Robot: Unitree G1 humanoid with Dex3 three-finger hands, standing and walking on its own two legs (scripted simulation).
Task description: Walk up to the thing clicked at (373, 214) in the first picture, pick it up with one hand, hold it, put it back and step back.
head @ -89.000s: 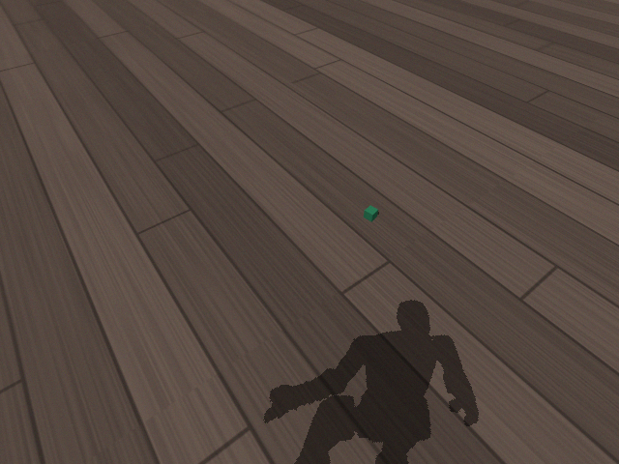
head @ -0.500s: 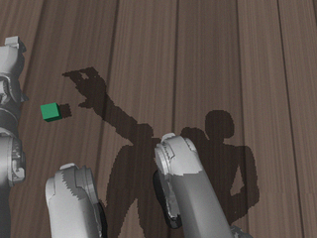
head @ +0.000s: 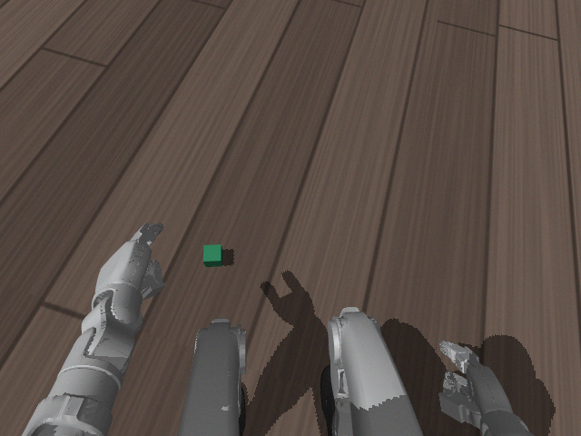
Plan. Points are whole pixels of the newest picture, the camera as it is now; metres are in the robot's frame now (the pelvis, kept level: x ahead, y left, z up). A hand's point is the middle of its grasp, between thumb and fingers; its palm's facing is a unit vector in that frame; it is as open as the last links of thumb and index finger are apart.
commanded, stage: home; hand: left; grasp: from above
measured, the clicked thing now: (213, 255) +0.53 +0.17 -0.48
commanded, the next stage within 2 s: none
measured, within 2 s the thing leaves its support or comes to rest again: neither
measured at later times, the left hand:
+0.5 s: hand (118, 309) +0.27 +0.17 +0.10, palm faces +0.07 -0.97 -0.23, open 7.4 cm
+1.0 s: hand (62, 346) +0.23 +0.18 +0.17, palm faces +0.11 -0.98 -0.19, open 7.4 cm
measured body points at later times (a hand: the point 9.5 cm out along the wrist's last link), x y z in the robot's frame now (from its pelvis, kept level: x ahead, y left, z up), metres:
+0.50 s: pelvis +0.06 -0.01 +0.17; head +0.12 +0.00 +0.62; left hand +0.27 +0.22 +0.11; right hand +0.21 -0.25 +0.08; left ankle +0.08 +0.12 -0.47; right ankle +0.10 -0.14 -0.47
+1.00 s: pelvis +0.08 -0.01 +0.21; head +0.10 +0.00 +0.66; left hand +0.23 +0.23 +0.18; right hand +0.27 -0.24 +0.16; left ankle +0.08 +0.12 -0.47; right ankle +0.10 -0.14 -0.47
